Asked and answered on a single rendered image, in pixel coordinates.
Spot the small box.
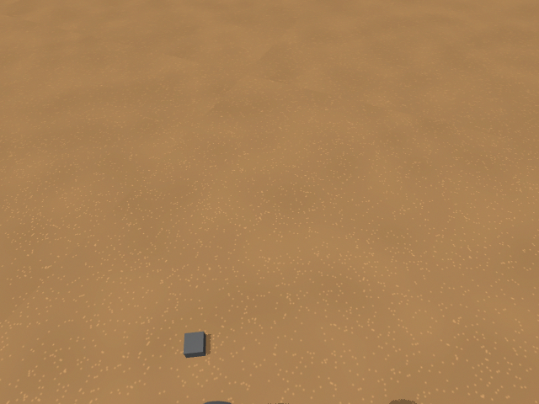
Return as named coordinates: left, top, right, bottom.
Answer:
left=184, top=332, right=206, bottom=358

